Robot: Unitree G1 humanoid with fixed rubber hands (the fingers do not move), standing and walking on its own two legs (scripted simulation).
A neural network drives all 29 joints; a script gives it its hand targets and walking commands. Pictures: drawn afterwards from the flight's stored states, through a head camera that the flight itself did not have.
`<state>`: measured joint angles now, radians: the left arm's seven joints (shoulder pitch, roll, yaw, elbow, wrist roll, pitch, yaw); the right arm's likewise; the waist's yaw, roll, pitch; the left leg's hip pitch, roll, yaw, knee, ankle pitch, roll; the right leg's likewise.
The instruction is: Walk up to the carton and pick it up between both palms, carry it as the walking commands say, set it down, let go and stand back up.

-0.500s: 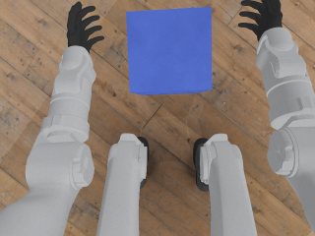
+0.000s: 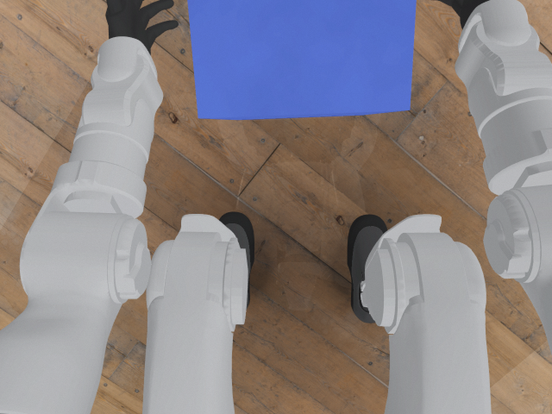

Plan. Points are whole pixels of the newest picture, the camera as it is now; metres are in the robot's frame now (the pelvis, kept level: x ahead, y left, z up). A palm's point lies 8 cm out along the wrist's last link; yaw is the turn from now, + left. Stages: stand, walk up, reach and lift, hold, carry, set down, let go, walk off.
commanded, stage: reach and lift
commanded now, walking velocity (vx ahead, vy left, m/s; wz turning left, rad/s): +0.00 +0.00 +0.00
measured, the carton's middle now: (298, 35) +0.52 +0.00 -0.25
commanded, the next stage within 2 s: none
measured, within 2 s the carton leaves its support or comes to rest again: leaves its support in 1.52 s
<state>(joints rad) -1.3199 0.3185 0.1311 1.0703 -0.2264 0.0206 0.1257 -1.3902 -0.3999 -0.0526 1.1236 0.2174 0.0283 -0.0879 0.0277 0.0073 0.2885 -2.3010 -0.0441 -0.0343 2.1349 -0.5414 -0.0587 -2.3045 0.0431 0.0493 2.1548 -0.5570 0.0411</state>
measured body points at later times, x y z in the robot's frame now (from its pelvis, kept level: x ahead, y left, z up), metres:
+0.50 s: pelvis +0.00 +0.00 -0.01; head +0.37 -0.01 +0.24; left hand +0.53 +0.18 -0.20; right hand +0.55 -0.18 -0.20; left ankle +0.12 +0.13 -0.34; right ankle +0.11 -0.13 -0.34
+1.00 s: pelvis +0.00 +0.00 +0.00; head +0.37 -0.01 +0.24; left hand +0.54 +0.16 -0.19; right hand +0.55 -0.15 -0.20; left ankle +0.12 +0.13 -0.34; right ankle +0.11 -0.13 -0.34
